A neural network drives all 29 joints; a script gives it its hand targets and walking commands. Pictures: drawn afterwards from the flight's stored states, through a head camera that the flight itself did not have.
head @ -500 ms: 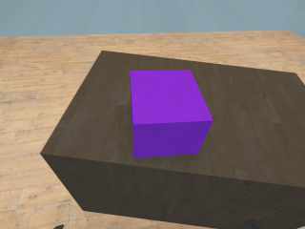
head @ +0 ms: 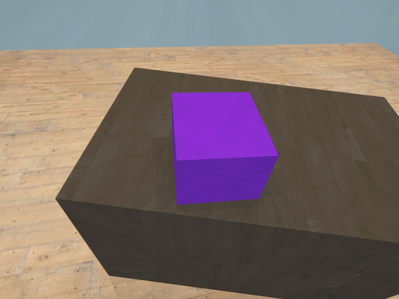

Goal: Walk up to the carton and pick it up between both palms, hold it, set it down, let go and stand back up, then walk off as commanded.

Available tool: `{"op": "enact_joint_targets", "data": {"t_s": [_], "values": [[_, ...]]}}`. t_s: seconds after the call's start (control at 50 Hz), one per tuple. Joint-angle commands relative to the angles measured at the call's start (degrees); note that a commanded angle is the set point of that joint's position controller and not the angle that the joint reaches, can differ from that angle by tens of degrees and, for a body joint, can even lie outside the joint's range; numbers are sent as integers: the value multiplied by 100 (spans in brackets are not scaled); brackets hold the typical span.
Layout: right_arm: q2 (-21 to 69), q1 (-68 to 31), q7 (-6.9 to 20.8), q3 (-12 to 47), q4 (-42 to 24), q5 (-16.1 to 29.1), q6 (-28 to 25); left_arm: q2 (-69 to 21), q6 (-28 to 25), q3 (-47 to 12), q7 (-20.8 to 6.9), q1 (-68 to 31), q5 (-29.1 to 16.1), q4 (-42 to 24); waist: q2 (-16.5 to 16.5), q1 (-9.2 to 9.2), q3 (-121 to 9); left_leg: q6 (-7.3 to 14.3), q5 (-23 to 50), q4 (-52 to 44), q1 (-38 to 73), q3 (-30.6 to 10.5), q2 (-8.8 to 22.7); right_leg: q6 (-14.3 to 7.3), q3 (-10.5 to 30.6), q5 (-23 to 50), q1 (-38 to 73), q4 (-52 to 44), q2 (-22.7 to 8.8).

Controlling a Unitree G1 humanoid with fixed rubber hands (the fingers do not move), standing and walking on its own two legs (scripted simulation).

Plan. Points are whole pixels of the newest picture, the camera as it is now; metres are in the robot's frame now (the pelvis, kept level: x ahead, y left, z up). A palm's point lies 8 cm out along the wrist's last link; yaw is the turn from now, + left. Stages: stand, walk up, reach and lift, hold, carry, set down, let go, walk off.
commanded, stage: stand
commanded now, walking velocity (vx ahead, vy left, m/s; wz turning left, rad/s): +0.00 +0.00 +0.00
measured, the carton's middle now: (214, 145) +0.52 +0.00 -0.01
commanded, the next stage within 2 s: walk off in 0.38 s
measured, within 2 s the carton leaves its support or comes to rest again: neither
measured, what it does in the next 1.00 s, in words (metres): lifts its right foot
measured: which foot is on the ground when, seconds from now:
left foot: down 0.00-1.00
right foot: down 0.00-0.86, up 0.88-1.00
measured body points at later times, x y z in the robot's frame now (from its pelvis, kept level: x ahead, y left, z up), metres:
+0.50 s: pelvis +0.00 +0.00 +0.00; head +0.00 +0.02 +0.45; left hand +0.07 +0.28 -0.13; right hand +0.13 -0.30 -0.10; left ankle +0.00 +0.14 -0.74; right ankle +0.02 -0.10 -0.74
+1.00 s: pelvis -0.08 +0.03 -0.02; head -0.07 +0.06 +0.43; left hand +0.00 +0.34 -0.15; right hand +0.00 -0.30 -0.11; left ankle -0.05 +0.11 -0.74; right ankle -0.06 -0.11 -0.67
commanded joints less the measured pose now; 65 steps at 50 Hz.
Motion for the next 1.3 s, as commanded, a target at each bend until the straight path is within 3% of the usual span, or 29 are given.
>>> {"op": "enact_joint_targets", "data": {"t_s": [0.0,0.18,0.24,0.3,0.36,0.4,0.54,0.56,0.58,0.64,0.7,0.74,0.78,0.82,0.84,0.86,0.88,0.9,0.92,0.94,1.0,1.02,1.04,1.08,1.1,1.12,1.16,1.24,1.28], "values": [[-1151,-371,-79,-180,8,-48,-131,1303,-167,237,-38,-520,-109,320,333,-270,4,450,379,-442,74,-545,445,34,794,388,-159,-604,-881],[-1025,-301,-120,-125,14,-48,-117,1241,-187,233,-20,-453,-112,320,599,-296,55,501,500,-416,27,-609,494,-34,931,220,-137,-612,-951],[-996,-482,-74,-141,-50,-62,-101,1391,-139,298,-10,-529,-24,312,254,-310,52,448,151,-478,26,-504,426,-39,860,-175,-268,-724,-920],[-1097,-210,-77,-141,71,-65,-156,1341,-181,247,-63,-577,-93,235,626,-334,62,393,108,-423,-7,-405,347,-38,994,-68,-161,-790,-989],[-1057,-395,-90,-146,-20,-113,-139,1491,-168,341,4,-435,-90,347,250,-261,212,470,366,-458,-49,-536,423,-1,829,423,-217,-600,-902],[-1098,-372,-69,-173,9,-97,-118,1513,-160,337,1,-544,-53,329,643,-269,129,441,311,-505,-103,-478,405,-7,843,400,-75,-539,-957],[-996,-356,-60,-110,74,-4,-147,1425,-155,305,-21,-620,-112,275,343,-329,-92,388,467,-478,153,-382,453,1,864,714,-47,-594,-939],[-1547,-319,-131,-419,-361,-37,-11,1738,-10,450,16,-437,-120,-89,536,-422,189,466,2270,429,-500,-216,237,-123,743,2547,-145,413,-908],[-1473,-310,-155,-394,-409,-47,60,1721,59,517,3,-235,-151,-197,515,-370,125,517,2355,622,-529,-174,253,-100,707,2423,-304,544,-831],[-1395,-223,-151,-410,-540,14,153,1777,121,583,15,-255,-112,-371,229,-398,-314,646,1820,1342,-490,-34,-29,-383,1032,2443,-379,615,-1106],[-1217,-254,-158,-407,-577,38,314,1963,193,649,42,-425,-59,-463,-698,-362,66,557,-1580,2909,-918,4,-682,-1070,1996,2107,-975,-130,-2002],[-1325,40,-175,-437,-526,42,352,1944,210,647,89,-662,-19,-505,-658,-501,197,613,-2029,3497,-1219,-406,-654,-1205,1976,2031,-1044,-111,-2109],[-1379,272,-202,-523,-575,24,320,1882,248,553,132,-765,20,-613,-556,-587,378,511,-1633,2470,-1293,-463,-412,-1038,1685,2561,-896,452,-2019],[-1396,604,-171,-580,-450,-53,231,1867,296,535,95,-1169,-61,-719,-244,-799,125,513,-641,479,-561,-573,-44,-575,1289,1753,-1100,1303,-1458],[-1421,530,-166,-560,-502,-108,174,1724,379,502,83,-843,-117,-605,545,-642,69,705,193,-429,-305,-1018,378,-258,965,817,-1384,2096,-907],[-1756,194,-161,-598,-614,-212,157,1461,402,531,88,-592,-170,-588,1399,-404,24,1118,1938,-414,-221,-2375,1360,10,727,-1876,-2062,3406,113],[-2329,370,-199,-726,-719,-154,148,1475,467,541,186,-663,-189,-633,1631,-712,-66,1557,1609,-837,-1119,-3161,2112,171,1113,-2636,-1799,4399,482],[-2254,17,-276,-687,-870,-181,134,1521,489,596,254,-677,-166,-709,985,-540,425,1728,928,-992,-1670,-3526,2127,139,1529,-2453,-1694,4772,592],[-1989,-304,-299,-630,-932,-203,148,1707,478,597,234,-384,-231,-460,682,-275,681,1492,556,-869,-1528,-2870,1681,108,1614,-2065,-1856,5045,584],[-1845,-284,-315,-613,-927,-228,105,1693,467,582,232,-262,-225,-367,316,-284,595,1303,848,-562,-1127,-2728,1525,95,1631,-1941,-2169,5033,635],[-1725,-123,-322,-603,-947,-172,127,1728,481,615,190,-77,-189,-301,789,-401,413,1216,86,-513,-976,-2280,1357,181,1294,-1721,-2089,5294,603],[-1769,-93,-309,-593,-961,-167,144,1803,535,654,157,-80,-179,-225,770,-407,535,940,-390,-702,-949,-2329,1310,191,1347,-1613,-2110,5380,625],[-1729,-229,-320,-633,-860,-185,151,1710,524,636,169,-218,-161,-288,756,-447,697,1220,-431,-591,-1001,-2240,1240,216,1325,-1674,-2130,5265,586],[-1793,-48,-303,-591,-829,-157,162,1679,518,610,172,-195,-202,-256,831,-500,787,1306,-97,-572,-1242,-2104,1260,196,1198,-1815,-2049,5230,585],[-1706,-37,-289,-600,-857,-150,174,1664,524,617,168,-97,-184,-263,1082,-491,557,1359,-598,-646,-933,-2260,1310,206,1265,-1814,-1927,4900,539],[-1705,-43,-269,-598,-863,-145,180,1699,530,617,139,-201,-198,-253,996,-508,685,1257,-439,-708,-966,-2157,1239,218,1214,-1810,-1846,4727,519],[-1618,-40,-256,-584,-850,-220,192,1608,459,582,128,-73,-162,-378,1221,-515,540,1476,-175,-498,-658,-2071,1283,210,1054,-2023,-1790,4037,343],[-1801,-373,-180,-614,-898,-188,270,1571,460,653,96,430,-177,-171,1752,-352,327,1263,-1159,-785,-1095,-1989,1337,28,530,-2194,-764,2089,-30],[-1794,-255,-183,-638,-871,-146,370,1604,438,692,76,687,-135,-55,1407,-299,148,1053,-1043,-304,-1546,-1637,1110,-26,251,-1754,113,950,-29]]}}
